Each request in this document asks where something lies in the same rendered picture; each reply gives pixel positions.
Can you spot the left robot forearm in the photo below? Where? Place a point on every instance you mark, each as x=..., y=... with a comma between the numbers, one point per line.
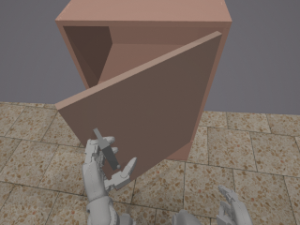
x=101, y=212

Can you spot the left robot hand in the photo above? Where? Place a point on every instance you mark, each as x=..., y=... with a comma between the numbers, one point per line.
x=93, y=176

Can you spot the robot left thigh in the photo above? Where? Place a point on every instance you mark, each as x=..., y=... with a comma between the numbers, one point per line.
x=125, y=220

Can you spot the right robot shin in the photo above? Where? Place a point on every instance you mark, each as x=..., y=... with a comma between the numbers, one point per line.
x=183, y=211

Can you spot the right robot hand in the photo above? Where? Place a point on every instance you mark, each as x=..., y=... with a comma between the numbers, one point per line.
x=236, y=210

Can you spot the handle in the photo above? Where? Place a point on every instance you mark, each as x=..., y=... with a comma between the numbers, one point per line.
x=106, y=150

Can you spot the cupboard door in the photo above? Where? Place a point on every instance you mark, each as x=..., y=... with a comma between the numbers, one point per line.
x=150, y=110

